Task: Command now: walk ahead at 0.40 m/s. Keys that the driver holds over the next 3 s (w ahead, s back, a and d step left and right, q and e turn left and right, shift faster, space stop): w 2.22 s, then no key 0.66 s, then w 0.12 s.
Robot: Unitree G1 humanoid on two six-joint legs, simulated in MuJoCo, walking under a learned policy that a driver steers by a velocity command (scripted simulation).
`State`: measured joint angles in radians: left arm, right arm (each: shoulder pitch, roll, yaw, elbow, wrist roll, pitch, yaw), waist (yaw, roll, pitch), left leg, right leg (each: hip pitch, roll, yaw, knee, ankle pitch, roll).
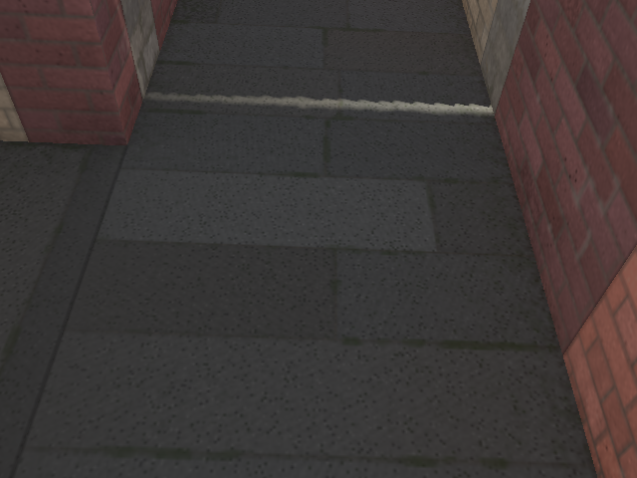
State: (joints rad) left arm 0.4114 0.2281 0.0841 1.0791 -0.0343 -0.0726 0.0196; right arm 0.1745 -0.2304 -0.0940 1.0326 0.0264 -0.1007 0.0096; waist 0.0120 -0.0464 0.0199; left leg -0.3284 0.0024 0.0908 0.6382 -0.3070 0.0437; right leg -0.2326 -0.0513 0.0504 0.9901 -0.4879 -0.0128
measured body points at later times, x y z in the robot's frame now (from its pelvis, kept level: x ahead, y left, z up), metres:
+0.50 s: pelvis +0.26 -0.04 +0.00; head +0.29 -0.04 +0.45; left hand +0.44 +0.21 -0.11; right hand +0.22 -0.30 -0.15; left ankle +0.06 +0.10 -0.65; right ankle +0.36 -0.12 -0.72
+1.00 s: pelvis +0.54 +0.00 +0.00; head +0.57 +0.01 +0.45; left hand +0.48 +0.27 -0.14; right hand +0.75 -0.22 -0.10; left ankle +0.70 +0.12 -0.72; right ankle +0.36 -0.12 -0.72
